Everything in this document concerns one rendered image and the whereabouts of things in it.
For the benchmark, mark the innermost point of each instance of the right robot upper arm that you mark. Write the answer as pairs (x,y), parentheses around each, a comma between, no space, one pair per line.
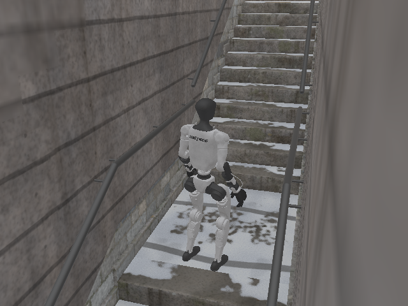
(222,140)

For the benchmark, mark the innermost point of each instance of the right robot forearm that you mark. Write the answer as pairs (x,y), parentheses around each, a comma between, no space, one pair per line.
(229,178)

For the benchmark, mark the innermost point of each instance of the left robot upper arm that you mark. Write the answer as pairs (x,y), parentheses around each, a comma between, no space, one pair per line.
(184,141)

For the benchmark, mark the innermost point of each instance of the robot left hand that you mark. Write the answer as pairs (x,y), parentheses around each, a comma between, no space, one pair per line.
(194,171)

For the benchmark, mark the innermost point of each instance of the left robot forearm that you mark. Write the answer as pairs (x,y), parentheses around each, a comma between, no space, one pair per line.
(187,163)

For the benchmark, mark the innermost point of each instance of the robot torso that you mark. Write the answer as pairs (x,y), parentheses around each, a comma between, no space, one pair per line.
(203,156)

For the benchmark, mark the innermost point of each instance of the robot right hand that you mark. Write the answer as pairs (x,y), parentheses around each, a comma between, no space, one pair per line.
(240,196)

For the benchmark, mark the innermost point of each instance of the robot right foot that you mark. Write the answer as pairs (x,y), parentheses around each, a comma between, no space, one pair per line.
(215,265)

